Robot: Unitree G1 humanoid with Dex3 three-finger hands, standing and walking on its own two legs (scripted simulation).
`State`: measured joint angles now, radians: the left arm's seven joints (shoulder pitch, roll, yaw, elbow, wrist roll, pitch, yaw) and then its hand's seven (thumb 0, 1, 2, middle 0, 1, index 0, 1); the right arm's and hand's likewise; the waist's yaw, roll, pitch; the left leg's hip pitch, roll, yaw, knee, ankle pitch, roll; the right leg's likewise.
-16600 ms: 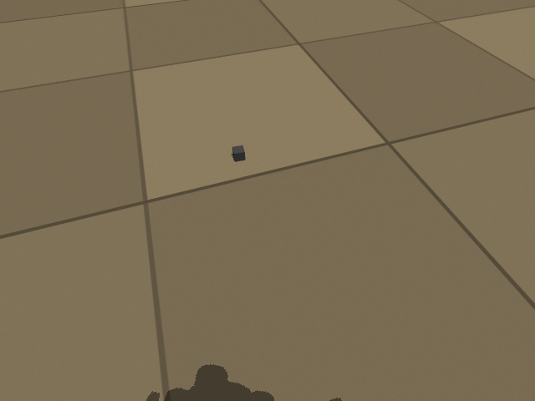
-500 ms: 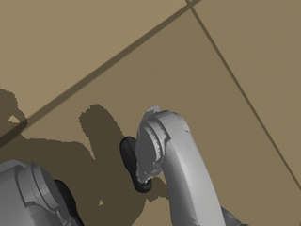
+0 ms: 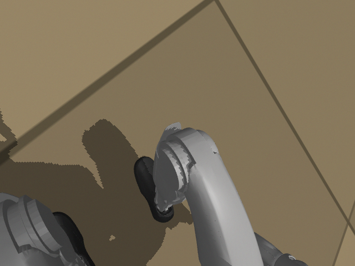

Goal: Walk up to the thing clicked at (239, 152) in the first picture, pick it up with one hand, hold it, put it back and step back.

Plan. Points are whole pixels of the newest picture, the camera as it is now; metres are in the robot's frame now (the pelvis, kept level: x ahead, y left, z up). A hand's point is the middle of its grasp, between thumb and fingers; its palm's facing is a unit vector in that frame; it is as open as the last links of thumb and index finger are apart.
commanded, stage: close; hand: left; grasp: from above
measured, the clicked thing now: out of the picture +0.48 +0.33 -0.28
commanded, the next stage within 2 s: settle in 1.42 s
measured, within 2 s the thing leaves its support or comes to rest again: leaves its support in 1.84 s
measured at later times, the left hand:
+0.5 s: hand out of the picture +0.47 +0.32 -0.26, palm faces -0.37 -0.24 -0.90, open 12.5 cm
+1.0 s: hand out of the picture +0.46 +0.33 -0.26, palm faces -0.39 -0.23 -0.89, open 9.9 cm
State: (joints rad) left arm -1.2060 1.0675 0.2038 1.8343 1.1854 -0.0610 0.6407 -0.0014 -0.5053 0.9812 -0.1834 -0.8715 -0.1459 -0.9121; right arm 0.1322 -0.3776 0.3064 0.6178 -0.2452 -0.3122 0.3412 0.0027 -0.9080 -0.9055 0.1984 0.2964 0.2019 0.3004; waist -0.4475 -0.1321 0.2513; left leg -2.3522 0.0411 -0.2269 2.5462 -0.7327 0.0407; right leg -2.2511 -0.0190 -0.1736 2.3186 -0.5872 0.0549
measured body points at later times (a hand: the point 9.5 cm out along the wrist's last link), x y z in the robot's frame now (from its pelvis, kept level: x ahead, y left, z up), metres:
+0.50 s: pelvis +0.00 +0.00 +0.01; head +0.30 +0.13 +0.31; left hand +0.49 +0.33 -0.21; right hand +0.02 -0.24 -0.03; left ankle +0.06 +0.12 -0.27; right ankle +0.13 -0.12 -0.27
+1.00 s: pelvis +0.00 +0.00 +0.01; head +0.30 +0.12 +0.32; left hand +0.48 +0.34 -0.21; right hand +0.02 -0.24 -0.03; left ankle +0.06 +0.12 -0.27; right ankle +0.13 -0.12 -0.27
